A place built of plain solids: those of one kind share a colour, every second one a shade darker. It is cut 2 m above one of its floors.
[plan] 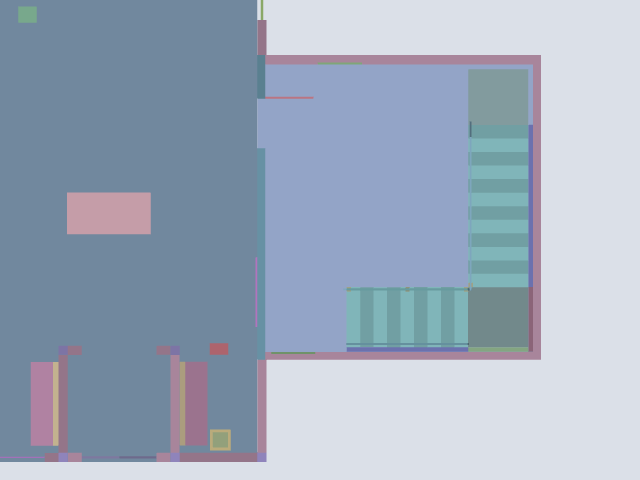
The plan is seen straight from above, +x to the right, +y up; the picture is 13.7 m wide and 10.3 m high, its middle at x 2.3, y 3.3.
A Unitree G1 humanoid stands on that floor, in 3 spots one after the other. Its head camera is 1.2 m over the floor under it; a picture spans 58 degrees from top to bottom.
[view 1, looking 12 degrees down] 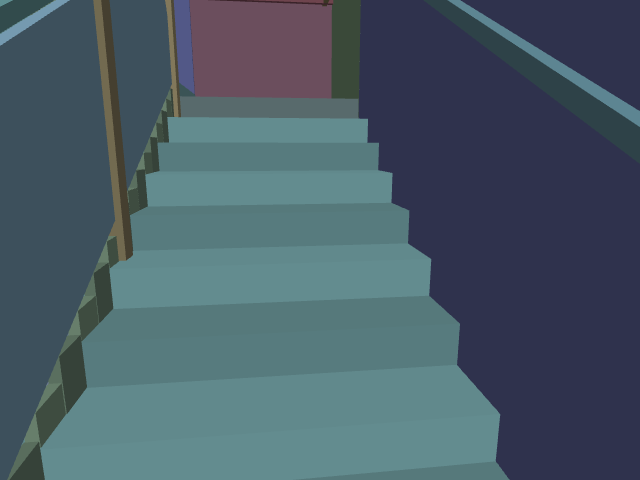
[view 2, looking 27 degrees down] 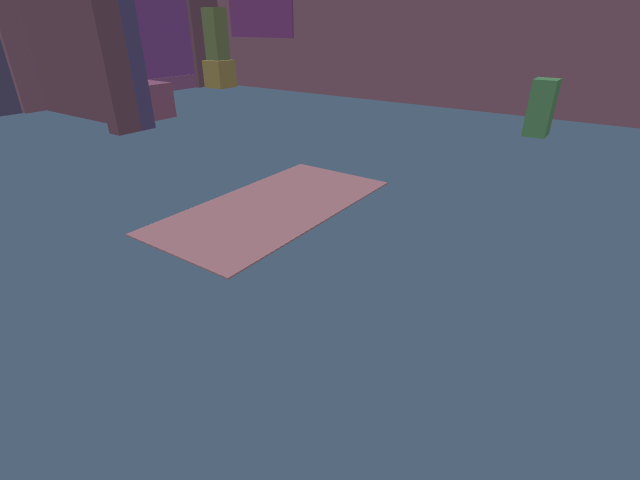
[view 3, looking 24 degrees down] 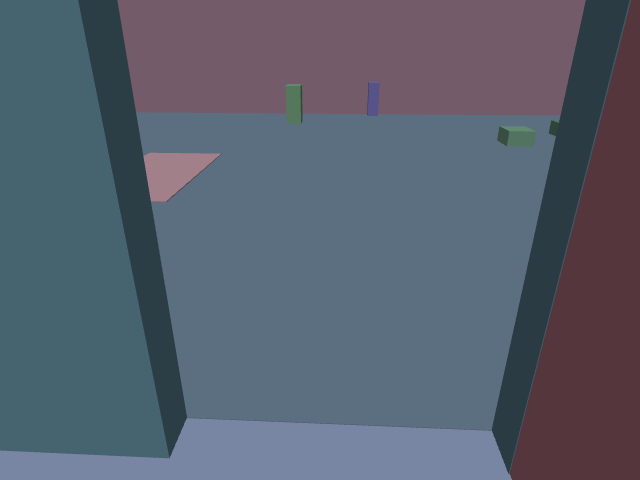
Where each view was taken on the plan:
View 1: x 2.42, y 1.65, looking -7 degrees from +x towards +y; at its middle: tread_slab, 1.95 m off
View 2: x -0.04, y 5.80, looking -145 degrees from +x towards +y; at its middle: lobby_floor_slab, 2.64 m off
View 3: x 2.08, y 5.80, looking -177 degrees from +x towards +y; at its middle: lobby_floor_slab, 2.95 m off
